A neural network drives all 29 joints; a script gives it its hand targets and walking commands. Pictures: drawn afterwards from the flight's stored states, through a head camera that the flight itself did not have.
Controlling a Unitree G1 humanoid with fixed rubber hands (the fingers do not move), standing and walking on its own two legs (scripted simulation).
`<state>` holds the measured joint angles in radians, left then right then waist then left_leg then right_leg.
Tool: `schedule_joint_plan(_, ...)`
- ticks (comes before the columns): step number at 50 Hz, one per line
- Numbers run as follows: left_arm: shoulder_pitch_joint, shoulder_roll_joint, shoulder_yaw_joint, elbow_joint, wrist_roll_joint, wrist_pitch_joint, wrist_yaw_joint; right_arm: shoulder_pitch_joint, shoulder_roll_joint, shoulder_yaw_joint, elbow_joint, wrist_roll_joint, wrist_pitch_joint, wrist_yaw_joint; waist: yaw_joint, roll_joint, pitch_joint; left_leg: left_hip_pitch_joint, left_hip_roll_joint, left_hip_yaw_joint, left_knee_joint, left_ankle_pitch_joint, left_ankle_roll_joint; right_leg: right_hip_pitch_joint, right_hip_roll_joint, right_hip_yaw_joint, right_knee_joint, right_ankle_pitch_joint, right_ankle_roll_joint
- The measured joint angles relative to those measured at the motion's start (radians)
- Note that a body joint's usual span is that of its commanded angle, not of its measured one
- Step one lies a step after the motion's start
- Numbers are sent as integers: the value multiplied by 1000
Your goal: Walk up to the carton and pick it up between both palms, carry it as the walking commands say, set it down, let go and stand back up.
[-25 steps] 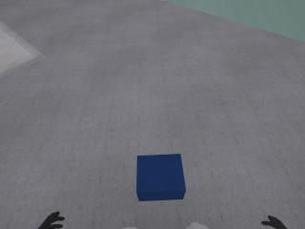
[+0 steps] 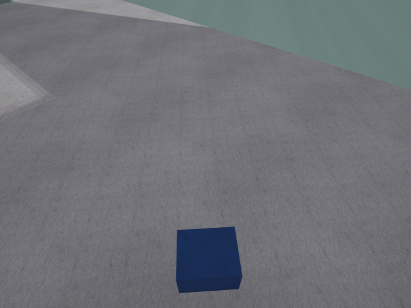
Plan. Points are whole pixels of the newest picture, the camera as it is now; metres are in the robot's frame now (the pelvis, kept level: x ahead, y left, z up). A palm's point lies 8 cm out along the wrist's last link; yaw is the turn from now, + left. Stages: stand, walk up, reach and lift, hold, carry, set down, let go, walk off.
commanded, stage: walk up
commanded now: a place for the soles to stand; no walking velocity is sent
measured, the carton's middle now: (207, 259) +0.50 +0.03 -0.68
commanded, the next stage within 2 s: reach and lift in 1.14 s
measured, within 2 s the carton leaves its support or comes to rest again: neither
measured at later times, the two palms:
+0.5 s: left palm out of the picture +0.14 +0.29 -0.10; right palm out of the picture +0.16 -0.31 -0.10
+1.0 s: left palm out of the picture +0.13 +0.30 -0.10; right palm out of the picture +0.15 -0.31 -0.09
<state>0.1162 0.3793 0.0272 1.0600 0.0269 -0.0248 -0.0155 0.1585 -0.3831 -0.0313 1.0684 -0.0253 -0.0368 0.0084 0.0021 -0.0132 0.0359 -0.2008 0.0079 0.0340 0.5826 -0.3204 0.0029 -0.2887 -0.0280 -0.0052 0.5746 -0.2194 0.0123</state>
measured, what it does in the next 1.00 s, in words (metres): stands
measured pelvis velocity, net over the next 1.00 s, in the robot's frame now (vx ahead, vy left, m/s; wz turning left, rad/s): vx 0.04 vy -0.01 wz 0.05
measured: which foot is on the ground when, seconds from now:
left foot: down 0.00-1.00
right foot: down 0.00-1.00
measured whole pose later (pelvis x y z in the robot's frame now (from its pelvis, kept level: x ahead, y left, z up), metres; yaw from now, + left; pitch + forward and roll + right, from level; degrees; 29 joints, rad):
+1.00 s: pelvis +0.04 -0.01 +0.01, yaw +3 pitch -4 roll +0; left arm 0.06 0.36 0.03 1.06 0.01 -0.01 0.00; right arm 0.09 -0.36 -0.01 1.08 -0.02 -0.03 -0.01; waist 0.01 -0.01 0.07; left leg -0.07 0.01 -0.02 0.45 -0.31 -0.01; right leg -0.15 -0.03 -0.06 0.46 -0.24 0.01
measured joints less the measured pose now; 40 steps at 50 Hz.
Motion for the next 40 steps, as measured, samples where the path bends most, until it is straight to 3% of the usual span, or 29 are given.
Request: schedule_joint_plan(40, -55, -26, 9, -5, -13, 12, 19, -84, 21, 12, 0, 9, 13, -21, 2, 8, 34, 110, 11, -57, -98, -11, -21, 126, 4, -62, -85, -45, -12)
